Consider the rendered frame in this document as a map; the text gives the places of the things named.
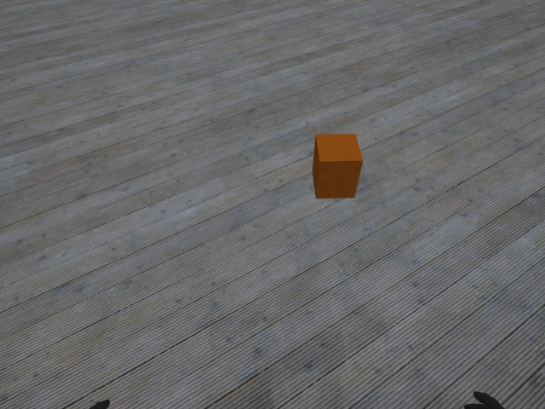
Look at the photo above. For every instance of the robot right hand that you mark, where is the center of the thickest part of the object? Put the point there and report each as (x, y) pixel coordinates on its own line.
(488, 402)

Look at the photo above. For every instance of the carton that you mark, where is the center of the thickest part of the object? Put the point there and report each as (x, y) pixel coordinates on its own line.
(337, 162)

